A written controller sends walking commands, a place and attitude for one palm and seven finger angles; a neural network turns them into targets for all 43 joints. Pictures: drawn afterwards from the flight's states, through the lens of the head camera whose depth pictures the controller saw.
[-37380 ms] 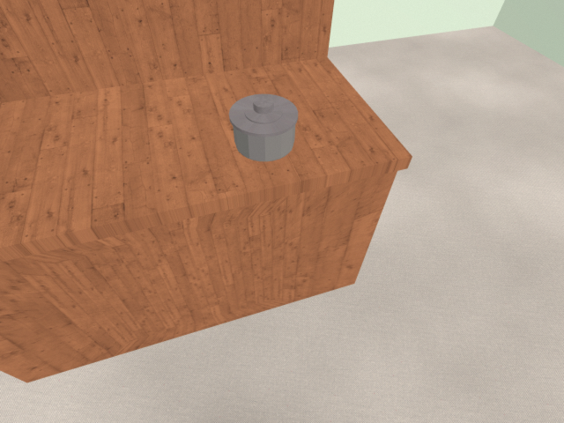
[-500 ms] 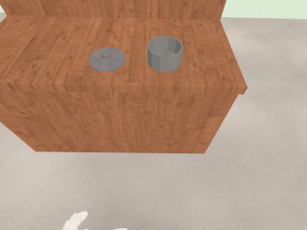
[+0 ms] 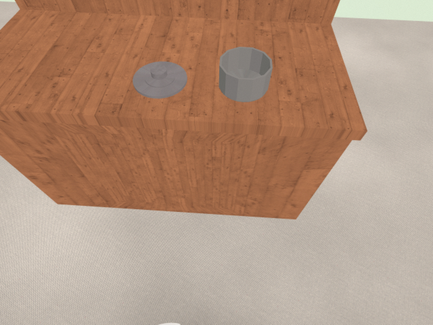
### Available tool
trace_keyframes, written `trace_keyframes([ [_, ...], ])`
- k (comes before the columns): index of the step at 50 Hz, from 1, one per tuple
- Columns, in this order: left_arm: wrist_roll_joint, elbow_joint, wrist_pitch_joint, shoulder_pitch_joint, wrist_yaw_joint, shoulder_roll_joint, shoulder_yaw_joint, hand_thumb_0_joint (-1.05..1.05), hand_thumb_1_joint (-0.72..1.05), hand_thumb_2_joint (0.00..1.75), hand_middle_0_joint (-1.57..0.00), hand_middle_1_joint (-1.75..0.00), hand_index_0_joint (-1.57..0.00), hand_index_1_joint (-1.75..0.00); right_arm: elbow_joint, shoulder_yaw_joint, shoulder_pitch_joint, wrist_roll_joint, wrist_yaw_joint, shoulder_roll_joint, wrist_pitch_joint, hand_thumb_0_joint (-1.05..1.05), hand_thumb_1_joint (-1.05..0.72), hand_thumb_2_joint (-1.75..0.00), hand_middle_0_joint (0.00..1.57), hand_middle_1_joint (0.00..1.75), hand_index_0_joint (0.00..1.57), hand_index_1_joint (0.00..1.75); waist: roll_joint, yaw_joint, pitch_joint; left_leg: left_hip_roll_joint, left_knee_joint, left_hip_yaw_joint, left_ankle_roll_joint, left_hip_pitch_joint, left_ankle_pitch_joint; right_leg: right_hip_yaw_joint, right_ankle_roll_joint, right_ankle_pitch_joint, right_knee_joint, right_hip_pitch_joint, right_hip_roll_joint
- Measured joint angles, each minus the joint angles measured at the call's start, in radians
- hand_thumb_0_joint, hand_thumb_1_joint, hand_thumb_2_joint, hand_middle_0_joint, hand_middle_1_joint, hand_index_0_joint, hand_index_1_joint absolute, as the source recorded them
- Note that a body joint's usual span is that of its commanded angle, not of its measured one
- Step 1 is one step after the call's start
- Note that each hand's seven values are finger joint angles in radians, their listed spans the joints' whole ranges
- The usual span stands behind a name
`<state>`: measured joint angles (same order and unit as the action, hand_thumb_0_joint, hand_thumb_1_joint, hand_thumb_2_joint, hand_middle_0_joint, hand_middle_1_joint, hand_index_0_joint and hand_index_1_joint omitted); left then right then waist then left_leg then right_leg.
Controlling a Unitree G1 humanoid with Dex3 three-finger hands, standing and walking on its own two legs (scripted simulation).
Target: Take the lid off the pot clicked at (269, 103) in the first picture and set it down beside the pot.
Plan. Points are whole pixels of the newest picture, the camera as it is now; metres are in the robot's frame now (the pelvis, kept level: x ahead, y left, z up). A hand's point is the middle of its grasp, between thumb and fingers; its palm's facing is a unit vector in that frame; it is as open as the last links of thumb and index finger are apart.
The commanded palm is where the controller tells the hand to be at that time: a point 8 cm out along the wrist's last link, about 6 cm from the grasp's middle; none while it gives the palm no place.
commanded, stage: let the arm hang, fingers relaxed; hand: left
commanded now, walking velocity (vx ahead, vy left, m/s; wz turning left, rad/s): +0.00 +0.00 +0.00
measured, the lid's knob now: (158, 72) +0.74 +0.21 -0.02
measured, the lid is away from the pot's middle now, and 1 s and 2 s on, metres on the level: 0.25 0.25 0.25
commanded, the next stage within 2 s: look to check the result in 1.08 s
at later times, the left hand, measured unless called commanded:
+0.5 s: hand out of the picture +0.02 +0.18 -0.16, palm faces +0.02 -0.98 -0.21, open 7.3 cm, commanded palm none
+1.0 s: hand out of the picture -0.03 +0.16 -0.17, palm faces +0.06 -0.99 -0.14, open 7.4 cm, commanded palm none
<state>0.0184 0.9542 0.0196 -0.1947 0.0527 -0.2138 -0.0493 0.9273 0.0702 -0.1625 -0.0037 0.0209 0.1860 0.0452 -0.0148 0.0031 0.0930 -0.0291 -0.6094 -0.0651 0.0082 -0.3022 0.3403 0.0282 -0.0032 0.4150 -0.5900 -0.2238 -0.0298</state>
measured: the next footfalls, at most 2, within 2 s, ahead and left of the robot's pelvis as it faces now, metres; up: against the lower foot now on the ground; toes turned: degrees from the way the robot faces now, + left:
none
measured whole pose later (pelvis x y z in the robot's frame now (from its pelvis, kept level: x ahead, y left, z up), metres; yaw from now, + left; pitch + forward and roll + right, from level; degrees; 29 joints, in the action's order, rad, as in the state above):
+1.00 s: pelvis -0.01 +0.01 +0.01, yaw +0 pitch -1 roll +0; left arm 0.01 1.12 -0.01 -0.31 0.05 -0.11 -0.02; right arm 1.12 0.04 -0.30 0.00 0.04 0.11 0.00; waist -0.02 0.01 0.04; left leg -0.03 -0.49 -0.06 0.00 -0.19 0.29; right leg 0.04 -0.01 0.33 -0.44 -0.10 -0.02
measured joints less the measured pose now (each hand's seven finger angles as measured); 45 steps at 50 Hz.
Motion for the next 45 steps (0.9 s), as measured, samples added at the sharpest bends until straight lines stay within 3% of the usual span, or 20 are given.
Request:
trace_keyframes([
  [17, -0.009, 0.057, -0.017, -0.003, -0.01, 0.048, 0.022, 0.0, 0.93, 0.9, -0.2, -0.3, -0.2, -0.3, 0.125, -0.028, -0.125, -0.002, -0.003, -0.044, -0.018, 0.0, -0.92, -0.9, 0.2, 0.3, 0.2, 0.3, 0.005, 0.026, -0.056, -0.013, 0.102, 0.001, 0.0, 0.095, -0.051, 0.003, 0.001, -0.079, 0.121, 0.101, 0.018],
  [26, -0.01, 0.111, -0.022, -0.056, -0.012, 0.048, 0.022, 0.0, 0.92, 0.9, -0.2, -0.3, -0.2, -0.3, 0.166, -0.034, -0.169, -0.002, -0.001, -0.062, -0.03, 0.0, -0.91, -0.9, 0.2, 0.3, 0.2, 0.3, 0.008, 0.023, -0.06, -0.008, 0.127, 0.003, -0.004, 0.102, -0.068, 0.006, -0.002, -0.096, 0.148, 0.11, 0.014],
  [45, -0.01, 0.172, -0.03, -0.124, -0.008, 0.108, 0.034, 0.01, 0.91, 0.9, -0.2, -0.3, -0.2, -0.3, 0.191, -0.035, -0.144, 0.003, 0.013, -0.082, -0.042, 0.01, -0.92, -0.9, 0.2, 0.3, 0.2, 0.3, -0.006, 0.006, -0.05, 0.0, 0.123, 0.005, -0.009, 0.111, -0.057, 0.009, -0.008, -0.087, 0.151, 0.124, 0.007],
])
